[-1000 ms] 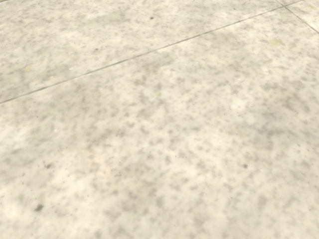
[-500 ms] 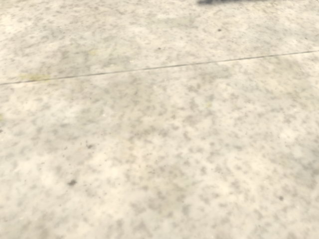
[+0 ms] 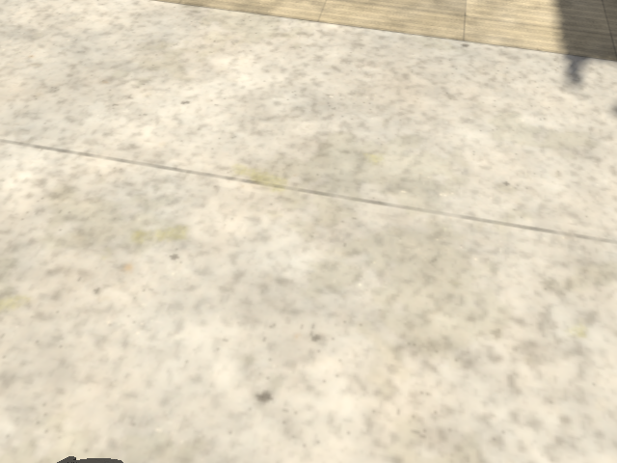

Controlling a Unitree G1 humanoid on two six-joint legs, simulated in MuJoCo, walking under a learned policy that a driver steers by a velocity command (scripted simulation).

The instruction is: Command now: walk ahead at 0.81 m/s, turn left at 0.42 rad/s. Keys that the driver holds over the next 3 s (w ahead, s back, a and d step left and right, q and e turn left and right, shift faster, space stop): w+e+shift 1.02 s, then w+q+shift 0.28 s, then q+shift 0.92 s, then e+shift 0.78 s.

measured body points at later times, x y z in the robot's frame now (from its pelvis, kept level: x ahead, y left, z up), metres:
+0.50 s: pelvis +0.34 -0.02 -0.02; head +0.38 -0.03 +0.43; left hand +0.32 +0.27 -0.14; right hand +0.56 -0.28 -0.07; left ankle +0.44 +0.08 -0.74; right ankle +0.11 -0.11 -0.68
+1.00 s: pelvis +0.73 -0.21 -0.04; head +0.76 -0.22 +0.41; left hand +1.01 -0.08 -0.15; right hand +0.62 -0.45 -0.15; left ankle +0.70 +0.02 -0.60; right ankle +0.77 -0.25 -0.74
